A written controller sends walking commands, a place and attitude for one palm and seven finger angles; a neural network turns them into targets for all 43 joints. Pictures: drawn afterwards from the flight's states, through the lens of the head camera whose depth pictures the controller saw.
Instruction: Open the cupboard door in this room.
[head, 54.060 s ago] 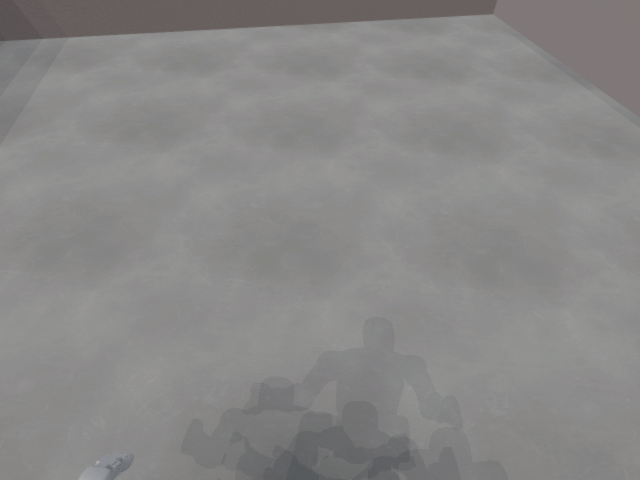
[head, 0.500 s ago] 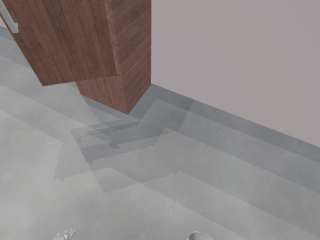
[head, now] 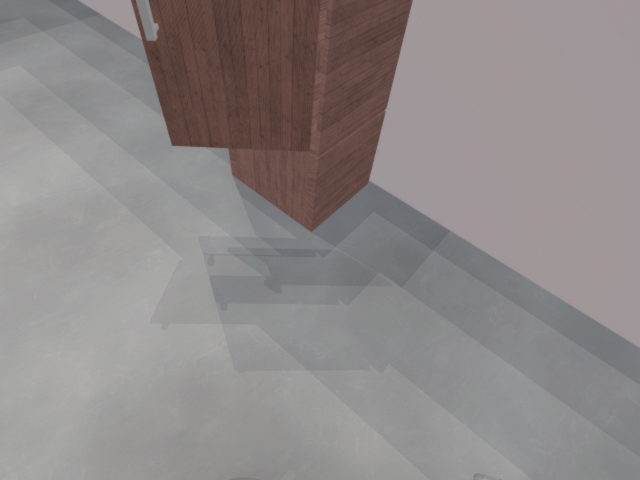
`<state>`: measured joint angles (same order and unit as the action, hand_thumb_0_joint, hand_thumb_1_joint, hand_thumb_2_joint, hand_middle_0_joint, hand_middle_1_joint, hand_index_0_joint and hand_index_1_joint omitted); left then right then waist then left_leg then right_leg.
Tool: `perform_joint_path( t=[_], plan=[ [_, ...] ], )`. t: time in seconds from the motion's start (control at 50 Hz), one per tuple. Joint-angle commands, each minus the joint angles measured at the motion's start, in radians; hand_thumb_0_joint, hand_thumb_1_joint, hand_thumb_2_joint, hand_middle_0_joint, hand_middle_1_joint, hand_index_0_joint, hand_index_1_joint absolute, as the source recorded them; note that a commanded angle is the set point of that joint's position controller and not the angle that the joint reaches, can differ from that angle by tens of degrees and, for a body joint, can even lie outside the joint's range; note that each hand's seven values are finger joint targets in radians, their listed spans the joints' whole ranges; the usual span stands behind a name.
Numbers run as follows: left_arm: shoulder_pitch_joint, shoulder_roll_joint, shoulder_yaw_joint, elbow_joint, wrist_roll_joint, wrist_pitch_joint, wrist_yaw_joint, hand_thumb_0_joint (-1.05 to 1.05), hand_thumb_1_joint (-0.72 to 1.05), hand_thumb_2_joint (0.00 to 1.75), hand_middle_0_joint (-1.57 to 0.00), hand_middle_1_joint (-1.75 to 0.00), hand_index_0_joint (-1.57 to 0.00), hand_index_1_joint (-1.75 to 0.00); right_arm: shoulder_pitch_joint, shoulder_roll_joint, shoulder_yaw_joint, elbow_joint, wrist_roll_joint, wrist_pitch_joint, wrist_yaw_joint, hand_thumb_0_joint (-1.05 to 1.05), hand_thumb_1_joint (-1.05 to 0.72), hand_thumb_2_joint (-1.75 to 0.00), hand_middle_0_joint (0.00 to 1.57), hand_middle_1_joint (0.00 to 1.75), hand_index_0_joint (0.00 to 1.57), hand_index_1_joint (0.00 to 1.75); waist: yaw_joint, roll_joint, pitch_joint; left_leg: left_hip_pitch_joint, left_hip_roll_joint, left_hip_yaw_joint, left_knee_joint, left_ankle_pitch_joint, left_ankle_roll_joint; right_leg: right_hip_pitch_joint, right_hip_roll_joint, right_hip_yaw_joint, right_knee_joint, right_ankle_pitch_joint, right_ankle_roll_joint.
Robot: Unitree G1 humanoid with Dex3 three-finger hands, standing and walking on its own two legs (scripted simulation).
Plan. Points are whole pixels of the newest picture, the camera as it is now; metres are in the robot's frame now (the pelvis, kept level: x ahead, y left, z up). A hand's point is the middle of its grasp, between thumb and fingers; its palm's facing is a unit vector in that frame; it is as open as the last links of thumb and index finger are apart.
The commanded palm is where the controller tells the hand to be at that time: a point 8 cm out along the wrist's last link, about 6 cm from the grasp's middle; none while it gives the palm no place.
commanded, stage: take the last steps up to it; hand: left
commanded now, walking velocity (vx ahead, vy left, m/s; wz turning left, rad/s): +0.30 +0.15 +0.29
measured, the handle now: (145, 1) +0.99 +0.48 +0.08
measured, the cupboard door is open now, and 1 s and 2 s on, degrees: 42 42 42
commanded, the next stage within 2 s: come to a stop and stand still in 1.42 s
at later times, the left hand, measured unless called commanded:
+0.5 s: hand out of the picture +0.05 +0.20 -0.15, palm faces +0.20 -0.96 -0.18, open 7.4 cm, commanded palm none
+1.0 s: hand (118, 331) +0.32 +0.35 -0.14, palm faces +0.13 -0.97 -0.19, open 7.4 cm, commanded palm none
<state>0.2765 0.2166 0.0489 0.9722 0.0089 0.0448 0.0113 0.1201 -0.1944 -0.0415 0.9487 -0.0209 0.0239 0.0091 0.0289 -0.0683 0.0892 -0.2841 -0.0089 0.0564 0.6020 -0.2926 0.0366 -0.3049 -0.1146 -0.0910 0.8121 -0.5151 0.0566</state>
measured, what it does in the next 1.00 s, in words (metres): walks ahead: right foot, then left foot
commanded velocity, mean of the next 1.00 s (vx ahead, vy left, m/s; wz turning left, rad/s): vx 0.30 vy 0.10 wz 0.05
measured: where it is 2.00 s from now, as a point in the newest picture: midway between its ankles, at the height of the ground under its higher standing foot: (261, 379)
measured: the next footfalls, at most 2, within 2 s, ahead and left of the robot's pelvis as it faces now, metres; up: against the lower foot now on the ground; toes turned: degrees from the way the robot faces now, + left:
right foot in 0.28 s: +0.09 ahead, -0.13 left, +0.00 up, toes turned -1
left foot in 0.64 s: +0.22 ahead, +0.22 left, +0.00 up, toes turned +17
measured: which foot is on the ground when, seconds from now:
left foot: down 0.00-0.26, up 0.28-0.62, down 0.64-1.00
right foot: up 0.00-0.26, down 0.28-0.64, up 0.66-1.00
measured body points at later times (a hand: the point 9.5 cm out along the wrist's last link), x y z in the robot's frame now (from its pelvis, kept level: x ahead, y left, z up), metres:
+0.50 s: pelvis +0.08 +0.02 +0.02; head +0.10 +0.03 +0.47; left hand +0.04 +0.25 -0.14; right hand +0.15 -0.23 -0.13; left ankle +0.10 +0.17 -0.66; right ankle +0.05 -0.13 -0.73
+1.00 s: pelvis +0.23 +0.15 +0.02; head +0.25 +0.15 +0.47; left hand +0.31 +0.40 -0.12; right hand +0.23 -0.08 -0.14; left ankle +0.18 +0.21 -0.73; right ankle +0.33 +0.04 -0.68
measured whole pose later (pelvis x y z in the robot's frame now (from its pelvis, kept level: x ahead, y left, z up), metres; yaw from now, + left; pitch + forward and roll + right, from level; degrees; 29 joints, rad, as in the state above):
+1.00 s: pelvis +0.23 +0.15 +0.02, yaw +7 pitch -1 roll +1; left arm 0.11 0.19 0.06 0.97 0.02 0.00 -0.02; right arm 0.36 -0.15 -0.03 1.08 -0.03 -0.07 -0.01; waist -0.02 -0.03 0.04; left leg -0.06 -0.05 0.19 0.30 -0.24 0.07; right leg -0.55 -0.10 -0.07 0.86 -0.20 0.00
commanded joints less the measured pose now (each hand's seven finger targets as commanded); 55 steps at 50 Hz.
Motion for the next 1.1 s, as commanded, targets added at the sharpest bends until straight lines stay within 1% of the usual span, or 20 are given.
perform_joint_path(
  t=[0.0, 0.14, 0.2, 0.22, 0.24, 0.26, 0.28, 0.32, 0.38, 0.44, 0.52, 0.58, 0.6, 0.62, 0.66, 0.72, 0.78, 0.86, 1.02, 1.08],
  plan=[
    [-0.115, 0.086, 0.032, -0.105, 0.017, -0.024, -0.012, 0.0, 0.9, 0.9, -0.2, -0.3, -0.2, -0.3, 0.119, -0.195, -0.038, -0.029, -0.011, -0.023, -0.035, 0.0, -0.9, -0.9, 0.2, 0.3, 0.2, 0.3, -0.072, 0.302, -0.05, 0.117, 0.287, -0.376, -0.336, 0.03, 0.17, -0.269, 0.014, 0.075, 0.284, 0.003, -0.022],
    [-0.086, 0.041, 0.024, -0.083, 0.013, -0.051, -0.035, 0.0, 0.9, 0.9, -0.2, -0.3, -0.2, -0.3, 0.126, -0.183, -0.034, -0.01, -0.009, -0.042, -0.028, 0.0, -0.9, -0.9, 0.2, 0.3, 0.2, 0.3, -0.04, 0.202, -0.074, 0.08, 0.209, -0.299, -0.341, -0.062, 0.149, -0.081, 0.059, -0.004, -0.052, 0.068, -0.028],
    [0.054, 0.056, 0.038, -0.033, 0.016, -0.059, -0.032, 0.0, 0.9, 0.9, -0.2, -0.3, -0.2, -0.3, 0.08, -0.167, -0.036, -0.015, -0.001, -0.034, -0.021, 0.0, -0.9, -0.9, 0.2, 0.3, 0.2, 0.3, 0.037, 0.141, -0.065, -0.121, 0.144, -0.25, -0.234, -0.207, 0.104, 0.217, 0.082, -0.024, -0.282, 0.186, -0.031],
    [0.139, 0.105, 0.053, -0.011, 0.022, -0.07, -0.026, 0.0, 0.9, 0.9, -0.2, -0.3, -0.2, -0.3, 0.065, -0.132, -0.031, -0.022, 0.007, -0.038, -0.016, 0.0, -0.9, -0.9, 0.2, 0.3, 0.2, 0.3, 0.081, 0.005, -0.083, -0.266, 0.051, -0.162, -0.068, -0.238, 0.053, 0.388, -0.001, 0.084, -0.425, 0.106, -0.048],
    [0.213, 0.209, 0.074, 0.004, 0.032, -0.079, -0.012, 0.0, 0.9, 0.9, -0.2, -0.3, -0.2, -0.3, 0.061, -0.057, -0.02, -0.051, 0.016, -0.042, -0.008, 0.0, -0.9, -0.9, 0.2, 0.3, 0.2, 0.3, 0.116, -0.316, -0.075, -0.465, -0.059, -0.025, 0.243, -0.301, -0.014, 0.485, -0.304, 0.472, -0.619, -0.109, -0.138],
    [0.215, 0.227, 0.072, -0.004, 0.018, -0.078, -0.002, 0.0, 0.9, 0.9, -0.2, -0.3, -0.2, -0.3, 0.0, -0.128, -0.031, -0.078, -0.006, -0.033, 0.001, 0.0, -0.9, -0.9, 0.2, 0.3, 0.2, 0.3, 0.111, -0.236, -0.001, -0.487, -0.002, -0.104, 0.454, -0.285, -0.027, 0.309, -0.427, 0.654, -0.734, -0.265, -0.21],
    [0.128, 0.203, 0.069, -0.025, 0.01, -0.078, -0.001, 0.0, 0.9, 0.9, -0.2, -0.3, -0.2, -0.3, -0.008, -0.128, -0.037, -0.08, -0.012, -0.028, 0.009, 0.0, -0.9, -0.9, 0.2, 0.3, 0.2, 0.3, 0.06, -0.112, 0.059, -0.494, 0.044, -0.14, 0.517, -0.164, -0.028, 0.218, -0.407, 0.577, -0.744, -0.241, -0.224],
    [0.041, 0.141, 0.052, -0.034, 0.015, -0.094, 0.003, 0.0, 0.9, 0.9, -0.2, -0.3, -0.2, -0.3, 0.033, -0.1, -0.044, -0.041, -0.009, -0.016, 0.021, 0.0, -0.9, -0.9, 0.2, 0.3, 0.2, 0.3, 0.0, -0.151, 0.051, -0.423, 0.081, -0.119, 0.571, -0.027, -0.051, 0.127, -0.298, 0.41, -0.712, -0.119, -0.166],
    [0.042, 0.103, 0.034, -0.021, 0.011, -0.113, -0.002, 0.0, 0.9, 0.9, -0.2, -0.3, -0.2, -0.3, 0.059, -0.072, -0.036, -0.018, -0.006, -0.008, 0.034, 0.0, -0.9, -0.9, 0.2, 0.3, 0.2, 0.3, -0.018, -0.135, 0.055, -0.359, 0.1, -0.056, 0.487, 0.092, -0.081, 0.098, -0.225, 0.155, -0.704, 0.144, -0.125],
    [0.1, 0.136, 0.042, 0.014, 0.016, -0.122, -0.002, 0.0, 0.9, 0.9, -0.2, -0.3, -0.2, -0.3, 0.025, -0.041, -0.03, -0.025, 0.001, -0.017, 0.045, 0.0, -0.9, -0.9, 0.2, 0.3, 0.2, 0.3, 0.003, -0.049, 0.018, -0.323, 0.096, 0.001, 0.289, 0.087, -0.091, 0.184, -0.229, 0.091, -0.673, 0.274, -0.14],
    [0.121, 0.158, 0.048, 0.052, 0.025, -0.115, -0.006, 0.0, 0.9, 0.9, -0.2, -0.3, -0.2, -0.3, -0.01, -0.022, -0.019, -0.047, 0.005, -0.043, 0.051, 0.0, -0.9, -0.9, 0.2, 0.3, 0.2, 0.3, 0.025, -0.128, -0.021, -0.191, 0.06, 0.051, 0.036, 0.046, -0.072, 0.213, -0.225, 0.036, -0.586, 0.352, -0.128],
    [0.098, 0.146, 0.051, 0.056, 0.019, -0.101, -0.009, 0.0, 0.9, 0.9, -0.2, -0.3, -0.2, -0.3, 0.156, -0.071, -0.025, 0.003, -0.001, -0.064, 0.035, 0.0, -0.9, -0.9, 0.2, 0.3, 0.2, 0.3, -0.052, -0.051, -0.079, 0.137, 0.002, 0.107, -0.134, 0.072, -0.049, 0.089, -0.162, -0.033, -0.379, 0.393, -0.09],
    [0.118, 0.096, 0.04, 0.049, 0.015, -0.096, -0.016, 0.0, 0.9, 0.9, -0.2, -0.3, -0.2, -0.3, 0.299, -0.159, -0.046, 0.04, -0.009, -0.072, 0.02, 0.0, -0.9, -0.9, 0.2, 0.3, 0.2, 0.3, -0.111, 0.155, -0.174, 0.356, 0.105, -0.014, -0.15, 0.032, -0.012, -0.035, -0.098, -0.092, -0.125, 0.323, -0.059],
    [0.113, 0.029, 0.025, 0.015, 0.008, -0.094, -0.02, 0.0, 0.9, 0.9, -0.2, -0.3, -0.2, -0.3, 0.441, -0.272, -0.076, 0.069, -0.014, -0.077, 0.002, 0.0, -0.9, -0.9, 0.2, 0.3, 0.2, 0.3, -0.153, 0.437, -0.263, 0.487, 0.349, -0.384, -0.247, -0.001, 0.078, -0.256, 0.039, -0.121, 0.186, -0.087, -0.017],
    [-0.029, 0.028, 0.02, -0.023, 0.012, -0.09, -0.011, 0.0, 0.9, 0.9, -0.2, -0.3, -0.2, -0.3, 0.404, -0.24, -0.063, 0.07, -0.012, -0.066, -0.022, 0.0, -0.9, -0.9, 0.2, 0.3, 0.2, 0.3, -0.147, 0.289, -0.183, 0.375, 0.395, -0.403, -0.349, -0.015, 0.143, -0.373, 0.0, 0.045, 0.461, -0.033, -0.068],
    [-0.022, 0.014, 0.02, 0.015, 0.016, -0.08, -0.026, 0.0, 0.9, 0.9, -0.2, -0.3, -0.2, -0.3, 0.239, -0.121, -0.023, 0.041, -0.006, -0.089, -0.032, 0.0, -0.9, -0.9, 0.2, 0.3, 0.2, 0.3, -0.06, 0.213, -0.063, 0.145, 0.326, -0.211, -0.376, 0.114, 0.115, -0.325, -0.059, 0.073, 0.447, 0.159, -0.06],
    [0.002, 0.001, 0.02, 0.021, 0.015, -0.064, -0.029, 0.0, 0.9, 0.9, -0.2, -0.3, -0.2, -0.3, 0.246, -0.09, -0.013, 0.06, -0.003, -0.108, -0.036, 0.0, -0.9, -0.9, 0.2, 0.3, 0.2, 0.3, -0.029, 0.182, -0.059, 0.15, 0.303, -0.13, -0.416, 0.239, 0.124, -0.307, -0.038, 0.068, 0.347, 0.229, -0.051],
    [-0.068, -0.005, 0.019, -0.009, 0.017, -0.056, -0.032, 0.0, 0.9, 0.9, -0.2, -0.3, -0.2, -0.3, 0.271, -0.083, -0.015, 0.078, -0.005, -0.111, -0.034, 0.0, -0.9, -0.9, 0.2, 0.3, 0.2, 0.3, -0.024, 0.075, -0.028, 0.179, 0.306, -0.103, -0.459, 0.259, 0.149, -0.313, -0.029, 0.064, 0.174, 0.308, -0.047],
    [-0.237, 0.002, 0.008, -0.082, 0.017, -0.063, -0.033, 0.0, 0.9, 0.9, -0.2, -0.3, -0.2, -0.3, 0.35, -0.081, -0.007, 0.142, -0.013, -0.099, -0.03, 0.0, -0.9, -0.9, 0.2, 0.3, 0.2, 0.3, -0.064, 0.119, 0.015, 0.249, 0.289, -0.045, -0.391, 0.399, 0.131, -0.223, 0.023, 0.009, -0.103, 0.304, -0.073],
    [-0.193, 0.01, 0.013, -0.075, 0.017, -0.069, -0.033, 0.0, 0.9, 0.9, -0.2, -0.3, -0.2, -0.3, 0.354, -0.086, -0.003, 0.16, -0.015, -0.093, -0.033, 0.0, -0.9, -0.9, 0.2, 0.3, 0.2, 0.3, -0.039, 0.109, 0.005, 0.221, 0.267, -0.006, -0.284, 0.468, 0.105, -0.064, 0.067, -0.029, -0.21, 0.291, -0.092]
  ],
)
